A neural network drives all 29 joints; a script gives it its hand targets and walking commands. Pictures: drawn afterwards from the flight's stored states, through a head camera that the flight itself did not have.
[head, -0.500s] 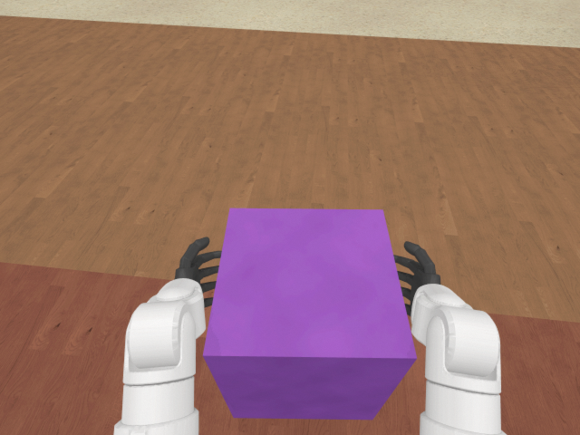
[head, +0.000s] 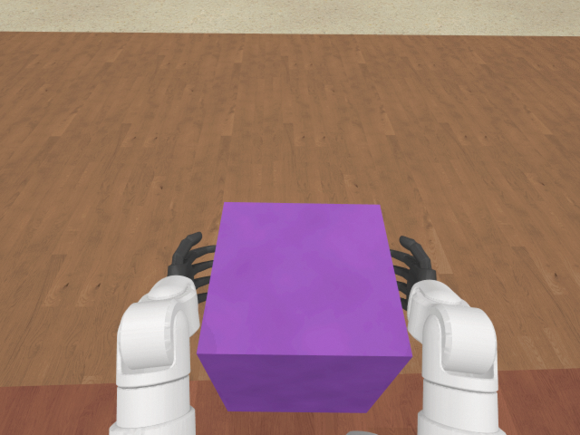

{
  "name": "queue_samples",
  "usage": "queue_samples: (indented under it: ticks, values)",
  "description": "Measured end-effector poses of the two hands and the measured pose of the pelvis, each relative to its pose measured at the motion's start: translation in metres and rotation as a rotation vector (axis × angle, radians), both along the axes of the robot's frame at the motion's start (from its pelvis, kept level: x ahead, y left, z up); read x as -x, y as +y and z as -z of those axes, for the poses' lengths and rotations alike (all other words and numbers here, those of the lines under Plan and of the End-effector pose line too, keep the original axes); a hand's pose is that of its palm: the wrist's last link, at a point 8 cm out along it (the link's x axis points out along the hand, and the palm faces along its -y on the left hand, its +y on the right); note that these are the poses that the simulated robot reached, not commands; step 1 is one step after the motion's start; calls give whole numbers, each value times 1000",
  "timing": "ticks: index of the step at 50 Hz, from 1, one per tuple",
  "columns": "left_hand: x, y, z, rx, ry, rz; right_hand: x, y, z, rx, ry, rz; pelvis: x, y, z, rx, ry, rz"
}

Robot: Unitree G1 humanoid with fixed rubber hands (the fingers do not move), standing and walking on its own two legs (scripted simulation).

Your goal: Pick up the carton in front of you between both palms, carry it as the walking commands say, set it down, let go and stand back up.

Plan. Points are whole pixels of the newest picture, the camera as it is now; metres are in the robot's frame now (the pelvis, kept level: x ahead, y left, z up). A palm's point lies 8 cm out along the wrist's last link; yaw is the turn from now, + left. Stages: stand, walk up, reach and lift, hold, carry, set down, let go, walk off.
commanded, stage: carry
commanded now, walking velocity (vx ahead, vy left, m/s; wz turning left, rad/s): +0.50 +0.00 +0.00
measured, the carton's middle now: (299, 313) +0.27 +0.00 -0.01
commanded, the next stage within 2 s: none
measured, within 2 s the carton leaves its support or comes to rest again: neither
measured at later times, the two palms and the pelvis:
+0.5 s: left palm (221, 109) +0.63 +0.14 +0.09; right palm (376, 104) +0.66 -0.16 +0.08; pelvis +0.34 -0.04 -0.01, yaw +4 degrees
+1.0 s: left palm (229, 31) +1.04 +0.17 +0.05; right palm (341, 33) +1.03 -0.13 +0.05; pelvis +0.66 +0.02 -0.03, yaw +1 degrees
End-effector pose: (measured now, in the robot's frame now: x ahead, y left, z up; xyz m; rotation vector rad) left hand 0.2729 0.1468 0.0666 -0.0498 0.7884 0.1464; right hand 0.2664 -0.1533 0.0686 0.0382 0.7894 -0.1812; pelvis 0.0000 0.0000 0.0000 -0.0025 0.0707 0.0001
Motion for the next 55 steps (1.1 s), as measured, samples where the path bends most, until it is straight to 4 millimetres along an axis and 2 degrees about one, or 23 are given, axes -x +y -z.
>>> queue_samples:
  ticks: [6,11,14,18,21,25,30,35,39,41,43,46,49,55]
  values:
    - [-76,3,-17,6,-48,4,-77,3,-21,10,-48,1,-75,2,-12,24,9,-12]
    - [-144,4,-29,0,-111,-29,-155,4,-32,3,-111,-31,-149,-6,-7,18,4,-21]
    - [-191,-1,-29,-6,-136,-51,-207,-1,-29,-11,-136,-47,-199,-14,4,7,-4,-31]
    - [-260,-10,-22,-26,-158,-80,-283,-10,-14,-36,-158,-73,-263,-28,25,13,-27,-56]
    - [-301,-12,-17,-41,-101,-99,-333,-11,-8,-30,-102,-111,-295,-35,20,3,-22,-64]
    - [-354,-10,-20,-55,-47,-106,-393,-8,-12,-25,-50,-134,-338,-40,7,-12,-7,-65]
    - [-441,-6,-37,-72,-73,-76,-477,-5,-30,6,-79,-147,-394,-39,0,-18,10,-55]
    - [-535,0,-49,-81,-95,-36,-564,1,-44,31,-101,-137,-460,-28,4,-5,22,-43]
    - [-608,12,-40,-75,-90,-14,-634,12,-42,44,-94,-123,-523,-13,20,14,17,-35]
    - [-646,18,-30,-68,-93,3,-668,19,-35,55,-96,-109,-558,-4,37,27,5,-20]
    - [-679,23,-15,-45,-74,11,-695,23,-24,74,-75,-100,-582,1,43,6,6,-23]
    - [-716,24,5,-35,5,28,-725,24,0,67,5,-75,-615,10,39,15,17,-26]
    - [-750,21,17,-29,53,40,-750,21,15,46,54,-43,-648,17,31,22,30,-24]
    - [-826,15,18,4,-14,25,-820,15,16,13,-16,12,-719,21,27,28,50,-31]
